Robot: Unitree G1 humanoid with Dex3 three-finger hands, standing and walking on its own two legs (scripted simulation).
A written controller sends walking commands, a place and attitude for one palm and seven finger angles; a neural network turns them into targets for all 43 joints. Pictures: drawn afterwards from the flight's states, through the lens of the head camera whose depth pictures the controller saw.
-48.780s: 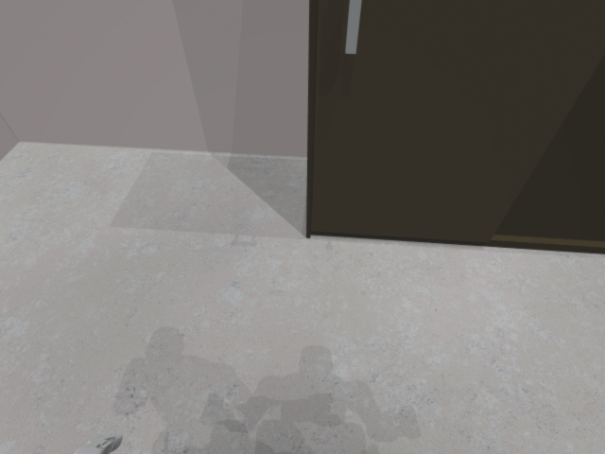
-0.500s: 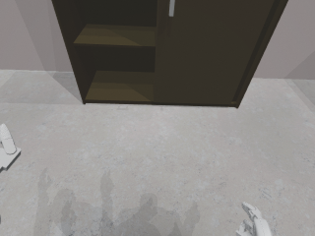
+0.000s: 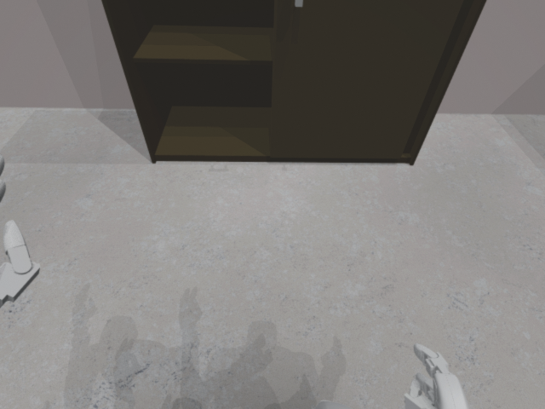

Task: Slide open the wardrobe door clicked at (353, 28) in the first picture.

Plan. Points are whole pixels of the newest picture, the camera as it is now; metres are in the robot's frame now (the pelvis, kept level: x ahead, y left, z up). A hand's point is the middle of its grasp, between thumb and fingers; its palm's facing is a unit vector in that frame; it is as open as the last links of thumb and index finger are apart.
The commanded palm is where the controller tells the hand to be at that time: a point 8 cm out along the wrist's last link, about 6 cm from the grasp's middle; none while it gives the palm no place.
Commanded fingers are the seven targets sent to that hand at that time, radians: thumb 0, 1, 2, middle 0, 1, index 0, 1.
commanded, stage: stop stepping back and stand still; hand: left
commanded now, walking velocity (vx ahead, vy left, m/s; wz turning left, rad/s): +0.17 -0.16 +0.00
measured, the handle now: out of the picture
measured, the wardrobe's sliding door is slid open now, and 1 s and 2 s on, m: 0.65 0.65 0.65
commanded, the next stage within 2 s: let the arm hang, fingers relaxed in 0.92 s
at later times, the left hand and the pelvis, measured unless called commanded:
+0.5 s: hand (40, 257) +0.23 +0.27 +0.18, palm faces +0.44 -0.76 -0.48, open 7.4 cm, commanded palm +0.16 +0.30 +0.19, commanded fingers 0.00 0.90 0.90 -0.20 -0.30 -0.20 -0.30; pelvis +0.03 +0.00 +0.01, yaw +0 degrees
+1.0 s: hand (38, 243) +0.25 +0.29 +0.16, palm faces +0.41 -0.78 -0.46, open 7.4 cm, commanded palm none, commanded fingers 0.00 0.90 0.90 -0.20 -0.30 -0.20 -0.30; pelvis +0.05 +0.02 +0.01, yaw +0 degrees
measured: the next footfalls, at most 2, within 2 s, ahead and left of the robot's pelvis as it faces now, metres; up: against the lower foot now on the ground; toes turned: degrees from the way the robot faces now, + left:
left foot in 0.40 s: +0.08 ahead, +0.12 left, +0.00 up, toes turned +7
